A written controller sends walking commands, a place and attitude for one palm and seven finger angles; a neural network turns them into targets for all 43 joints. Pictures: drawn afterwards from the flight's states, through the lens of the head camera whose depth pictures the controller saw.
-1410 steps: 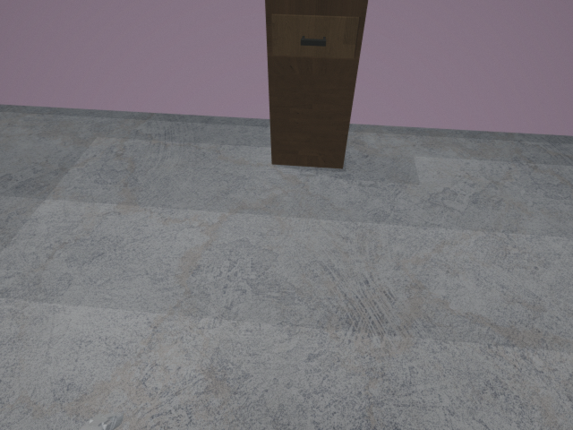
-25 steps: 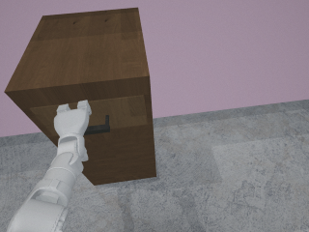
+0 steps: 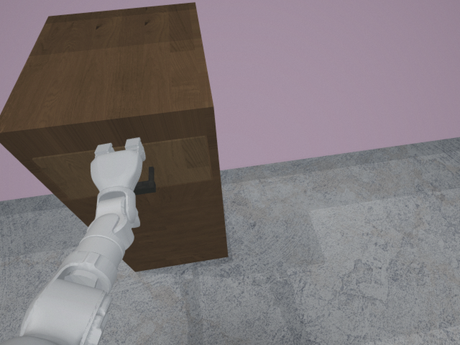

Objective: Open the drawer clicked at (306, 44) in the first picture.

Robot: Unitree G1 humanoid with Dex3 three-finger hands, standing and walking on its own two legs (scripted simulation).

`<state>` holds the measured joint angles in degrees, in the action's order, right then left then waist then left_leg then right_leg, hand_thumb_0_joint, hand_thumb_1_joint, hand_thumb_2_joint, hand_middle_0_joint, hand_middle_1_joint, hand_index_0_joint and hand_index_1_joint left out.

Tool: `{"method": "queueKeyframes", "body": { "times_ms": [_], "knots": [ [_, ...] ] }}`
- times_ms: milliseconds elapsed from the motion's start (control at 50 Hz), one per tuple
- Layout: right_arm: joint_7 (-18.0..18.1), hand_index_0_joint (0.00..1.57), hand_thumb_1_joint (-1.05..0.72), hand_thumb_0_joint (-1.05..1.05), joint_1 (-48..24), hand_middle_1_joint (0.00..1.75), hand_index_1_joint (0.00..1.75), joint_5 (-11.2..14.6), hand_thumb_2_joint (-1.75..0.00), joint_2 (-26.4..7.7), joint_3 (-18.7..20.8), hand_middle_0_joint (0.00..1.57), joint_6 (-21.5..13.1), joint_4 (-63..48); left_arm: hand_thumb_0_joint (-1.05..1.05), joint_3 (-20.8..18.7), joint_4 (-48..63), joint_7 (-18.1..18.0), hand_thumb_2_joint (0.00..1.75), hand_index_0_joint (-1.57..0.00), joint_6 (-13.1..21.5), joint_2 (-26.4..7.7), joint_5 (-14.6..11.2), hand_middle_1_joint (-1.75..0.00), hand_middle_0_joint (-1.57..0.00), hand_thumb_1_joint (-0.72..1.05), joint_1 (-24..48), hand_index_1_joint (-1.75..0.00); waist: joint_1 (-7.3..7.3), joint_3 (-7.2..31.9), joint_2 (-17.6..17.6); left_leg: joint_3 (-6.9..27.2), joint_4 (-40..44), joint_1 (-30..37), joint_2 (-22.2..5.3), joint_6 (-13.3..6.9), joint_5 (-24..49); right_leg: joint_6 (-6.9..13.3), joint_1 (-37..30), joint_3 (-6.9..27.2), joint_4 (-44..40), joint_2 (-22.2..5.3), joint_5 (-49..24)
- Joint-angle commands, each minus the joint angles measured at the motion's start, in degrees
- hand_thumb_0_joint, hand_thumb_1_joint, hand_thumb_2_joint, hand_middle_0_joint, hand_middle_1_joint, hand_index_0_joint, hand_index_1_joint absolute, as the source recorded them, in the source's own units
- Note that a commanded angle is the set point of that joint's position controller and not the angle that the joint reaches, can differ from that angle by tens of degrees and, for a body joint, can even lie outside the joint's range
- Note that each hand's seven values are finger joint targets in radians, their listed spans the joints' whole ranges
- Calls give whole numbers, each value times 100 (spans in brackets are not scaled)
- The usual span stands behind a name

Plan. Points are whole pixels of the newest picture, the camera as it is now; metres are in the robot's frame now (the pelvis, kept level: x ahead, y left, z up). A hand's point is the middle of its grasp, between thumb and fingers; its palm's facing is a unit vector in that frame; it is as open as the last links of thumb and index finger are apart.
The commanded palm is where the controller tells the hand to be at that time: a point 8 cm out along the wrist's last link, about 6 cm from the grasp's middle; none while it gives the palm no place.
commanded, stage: lower the fingers behind the handle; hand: left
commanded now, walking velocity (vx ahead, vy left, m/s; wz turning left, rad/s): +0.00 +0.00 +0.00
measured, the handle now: (131, 181) +0.46 +0.23 -0.05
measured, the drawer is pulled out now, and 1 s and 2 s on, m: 0.00 0.00 0.00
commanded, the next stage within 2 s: close the thumb around the handle in 1.46 s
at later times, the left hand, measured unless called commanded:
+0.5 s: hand (116, 201) +0.41 +0.24 -0.04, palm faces +0.04 -0.05 -1.00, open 13.8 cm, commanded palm +0.39 +0.24 +0.02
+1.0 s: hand (120, 210) +0.41 +0.25 -0.08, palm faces +0.01 -0.07 -1.00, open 13.9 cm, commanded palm +0.39 +0.23 -0.02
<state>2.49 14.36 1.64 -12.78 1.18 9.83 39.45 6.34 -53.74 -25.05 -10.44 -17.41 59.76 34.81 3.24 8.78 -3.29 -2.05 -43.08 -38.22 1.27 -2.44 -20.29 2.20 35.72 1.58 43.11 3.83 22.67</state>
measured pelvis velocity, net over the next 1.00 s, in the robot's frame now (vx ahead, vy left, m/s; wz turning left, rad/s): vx -0.01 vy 0.03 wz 0.01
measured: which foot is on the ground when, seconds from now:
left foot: down 0.00-1.00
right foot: down 0.00-1.00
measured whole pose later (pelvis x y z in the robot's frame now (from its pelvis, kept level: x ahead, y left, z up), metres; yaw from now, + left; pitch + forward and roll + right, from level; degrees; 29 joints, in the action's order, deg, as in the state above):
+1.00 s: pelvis -0.01 +0.03 -0.04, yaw +0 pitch +23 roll -4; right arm -0.5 17.8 -1.9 -13.5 4.9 5.6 41.6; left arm 3.8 -55.3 -31.6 -1.5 -18.8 63.3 34.2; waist 3.0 11.9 -3.0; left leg -0.4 -60.3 -57.1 1.5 -4.2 -26.1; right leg 0.6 52.2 -1.1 56.8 3.7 27.7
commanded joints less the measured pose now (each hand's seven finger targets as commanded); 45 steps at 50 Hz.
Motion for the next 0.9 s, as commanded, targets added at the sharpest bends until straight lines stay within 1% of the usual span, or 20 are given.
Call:
{"method": "queueKeyframes", "body": {
  "times_ms": [0,40,120,160,180,280,300,340,420,480,540,560,600,640,680,740,780,800,840,880],
  "knots": [
    [221,20,-90,0,250,30,30,15,-90,-932,263,20,-158,-621,0,-724,471,366,30,-30,-154,-2121,-122,-120,-30,-50,1781,-120,-49,1695,814,-57,351,573,176,-95,1268,-156,-1509,159,-777,-188,-2283],
    [258,20,-90,0,318,30,30,6,-90,-919,260,20,-170,-639,0,-649,480,538,30,-30,173,-2012,-68,-120,-30,-50,1509,-120,-44,1577,644,-34,294,575,175,-97,1260,-127,-1336,155,-748,-183,-2276],
    [227,20,-90,0,438,30,30,-14,-90,-903,304,20,-243,-670,0,-600,560,541,30,-30,698,-1850,64,-120,-30,-50,1384,-120,3,1297,456,26,122,471,134,-92,1164,-68,-763,118,-646,-139,-1917],
    [188,20,-90,0,523,30,30,-48,-90,-869,384,20,-324,-687,0,-614,956,441,30,-30,1056,-1768,116,-120,-30,-50,1529,-120,-14,1651,123,59,-61,592,117,-94,1340,-22,-600,133,-476,-113,-2018],
    [162,20,-90,0,550,30,30,-61,-90,-827,433,20,-365,-662,0,-476,1108,387,30,-30,1217,-1524,108,-120,-30,-50,1682,-120,104,1712,115,95,-166,669,104,-101,1402,-13,-430,97,-411,-94,-2001],
    [68,20,-90,0,715,30,30,-172,-90,-826,599,20,-575,-393,0,-699,1816,-149,30,-30,1800,-1564,156,-120,-30,-50,2156,-120,188,2468,-207,272,-661,976,13,-64,1868,27,232,12,108,-19,-2037],
    [53,20,-90,0,741,30,30,-192,-90,-855,622,20,-579,-344,0,-781,1857,-304,30,-30,1800,-1655,233,-120,-30,-50,2201,-120,184,2612,-239,321,-736,1041,2,-42,1941,29,402,-25,208,-1,-1987],
    [-29,20,-90,0,723,30,30,-210,-90,-854,635,20,-586,-227,0,-529,1537,-522,30,-30,1581,-1255,283,-120,-30,-50,2147,-120,269,2441,-237,370,-805,1022,-17,2,1965,45,770,-141,287,37,-1822],
    [-165,20,-90,0,779,30,30,-248,-90,-928,649,20,-532,-160,0,-690,1123,-754,30,-30,996,-1343,250,-120,-30,-50,2052,-120,162,2650,-133,383,-803,1131,-39,43,2136,62,769,-248,362,104,-1780],
    [-186,20,-90,0,745,30,30,-228,-90,-981,574,20,-446,-184,0,-729,753,-642,30,-30,560,-1467,143,-120,-30,-50,2019,-120,156,2546,126,364,-684,942,-22,36,2046,43,494,-259,283,109,-1864],
    [-148,20,-90,0,719,30,30,-182,-90,-960,507,20,-379,-254,0,-404,501,-420,30,-30,321,-1277,167,-120,-30,-50,2153,-120,249,2265,253,349,-539,837,-16,0,1747,6,474,-248,122,100,-1672],
    [-131,20,-90,0,714,30,30,-181,-90,-965,485,20,-376,-288,0,-418,410,-334,30,-30,301,-1318,154,-120,-30,-50,2079,-120,229,2126,248,325,-512,772,-13,-18,1601,15,449,-241,83,95,-1548],
    [-88,20,-90,0,729,30,30,-189,-90,-963,458,20,-377,-335,0,-530,523,-188,30,-30,442,-1467,143,-120,-30,-50,2063,-120,184,2271,171,338,-509,871,-26,-33,1691,17,408,-214,106,85,-1615],
    [-53,20,-90,0,722,30,30,-206,-90,-927,453,20,-380,-397,0,-562,593,-82,30,-30,652,-1423,128,-120,-30,-50,1787,-120,145,2253,281,347,-554,858,-49,-36,1760,20,409,-215,141,79,-1673],
    [-53,20,-90,0,726,30,30,-217,-90,-901,433,20,-414,-414,0,-487,503,-31,30,-30,847,-1271,144,-120,-30,-50,1645,-120,153,1982,225,377,-579,684,-59,-37,1632,46,606,-230,185,78,-1492],
    [-82,20,-90,0,752,30,30,-234,-90,-864,469,20,-465,-422,0,-375,636,-154,30,-30,1110,-1062,286,-120,-30,-50,1614,-120,126,1872,-9,452,-655,704,-110,8,1509,86,1091,-286,304,103,-1128],
    [-116,20,-90,0,784,30,30,-270,-90,-859,521,20,-498,-388,0,-392,718,-288,30,-30,1196,-969,304,-120,-30,-50,1722,-120,142,2000,-52,534,-760,800,-148,42,1685,105,1322,-329,442,113,-1087],
    [-135,20,-90,0,808,30,30,-279,-90,-878,545,20,-513,-370,0,-484,879,-388,30,-30,1245,-1083,331,-120,-30,-50,1832,-120,138,2185,-163,548,-827,891,-171,58,1707,97,1418,-320,503,108,-1072],
    [-179,20,-90,0,824,30,30,-309,-90,-875,584,20,-529,-322,0,-363,908,-552,30,-30,1224,-839,334,-120,-30,-50,1905,-120,191,2301,-201,619,-912,1023,-200,113,1862,102,1629,-379,614,119,-1059],
    [-208,20,-90,0,835,30,30,-339,-90,-916,606,20,-546,-247,0,-507,995,-718,30,-30,1161,-1026,382,-120,-30,-50,2241,-120,205,2464,-227,737,-986,1041,-225,166,1875,108,1805,-406,761,120,-969]
  ]
}}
